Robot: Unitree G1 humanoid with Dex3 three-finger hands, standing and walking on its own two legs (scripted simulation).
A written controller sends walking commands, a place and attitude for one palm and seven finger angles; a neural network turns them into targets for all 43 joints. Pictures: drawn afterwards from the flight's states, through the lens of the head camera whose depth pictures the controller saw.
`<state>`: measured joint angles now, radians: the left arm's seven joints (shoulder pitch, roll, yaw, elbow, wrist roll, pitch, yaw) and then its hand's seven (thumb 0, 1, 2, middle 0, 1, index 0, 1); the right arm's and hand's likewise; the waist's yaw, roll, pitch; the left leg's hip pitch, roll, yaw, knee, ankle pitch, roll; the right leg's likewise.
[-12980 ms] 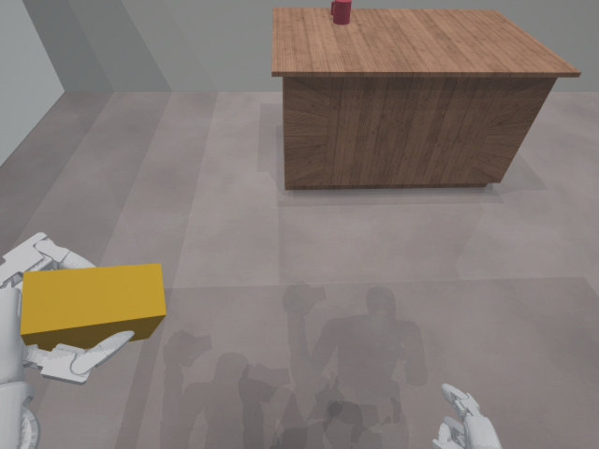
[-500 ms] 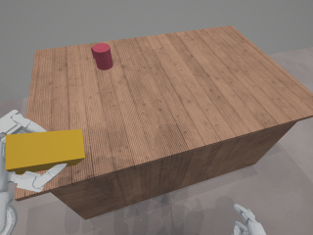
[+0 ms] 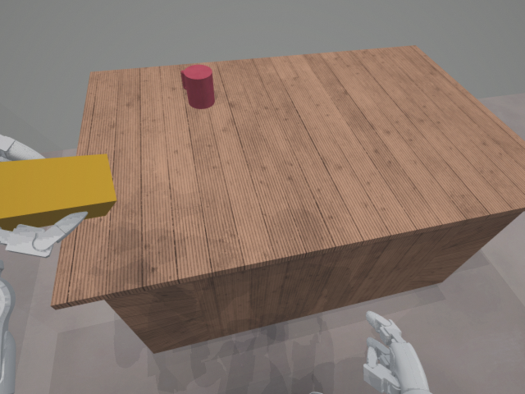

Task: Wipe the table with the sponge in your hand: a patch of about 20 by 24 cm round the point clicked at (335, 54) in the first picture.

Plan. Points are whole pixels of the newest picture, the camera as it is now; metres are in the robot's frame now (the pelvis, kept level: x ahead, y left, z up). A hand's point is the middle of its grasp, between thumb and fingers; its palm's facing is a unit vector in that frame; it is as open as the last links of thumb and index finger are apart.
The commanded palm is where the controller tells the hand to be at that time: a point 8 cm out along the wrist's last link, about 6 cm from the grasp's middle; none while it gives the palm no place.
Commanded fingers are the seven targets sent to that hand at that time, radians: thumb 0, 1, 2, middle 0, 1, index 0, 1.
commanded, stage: look again from close up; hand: left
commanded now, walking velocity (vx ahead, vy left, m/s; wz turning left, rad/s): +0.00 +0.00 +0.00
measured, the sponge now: (70, 192) +0.27 +0.27 +0.19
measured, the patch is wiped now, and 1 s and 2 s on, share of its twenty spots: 0.00 0.00 0.00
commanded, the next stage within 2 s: come to a stop and stand still in 0.10 s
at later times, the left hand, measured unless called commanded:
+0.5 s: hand (55, 202) +0.23 +0.25 +0.22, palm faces +0.51 -0.77 -0.39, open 9.3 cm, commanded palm +0.14 +0.25 +0.19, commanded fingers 0.00 0.10 1.30 -1.20 -1.60 -1.20 -1.60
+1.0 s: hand (73, 245) +0.21 +0.25 +0.17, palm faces +0.46 -0.80 -0.38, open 9.3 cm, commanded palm +0.15 +0.27 +0.19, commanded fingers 0.00 0.10 1.30 -1.20 -1.60 -1.20 -1.60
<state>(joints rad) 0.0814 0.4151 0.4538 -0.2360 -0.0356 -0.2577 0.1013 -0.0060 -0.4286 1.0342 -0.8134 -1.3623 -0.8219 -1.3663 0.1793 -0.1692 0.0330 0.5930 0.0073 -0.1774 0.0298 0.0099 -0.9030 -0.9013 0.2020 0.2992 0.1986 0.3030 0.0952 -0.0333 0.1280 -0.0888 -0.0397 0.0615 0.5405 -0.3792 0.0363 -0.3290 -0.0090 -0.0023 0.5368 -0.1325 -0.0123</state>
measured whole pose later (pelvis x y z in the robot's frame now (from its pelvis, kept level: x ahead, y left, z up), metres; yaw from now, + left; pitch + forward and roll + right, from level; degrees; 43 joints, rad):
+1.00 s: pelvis +0.00 -0.02 +0.01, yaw +3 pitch +0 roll +1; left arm 0.41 0.36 0.39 -0.42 -0.06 -0.25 0.13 0.00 -0.43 1.04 -0.81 -1.37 -0.82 -1.37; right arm 0.18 -0.24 -0.01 0.65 0.00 -0.15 0.01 0.01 -0.90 -0.90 0.20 0.30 0.20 0.30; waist 0.02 -0.02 0.06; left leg -0.17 -0.02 0.01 0.49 -0.33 0.01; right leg -0.37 0.01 -0.04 0.44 -0.08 -0.03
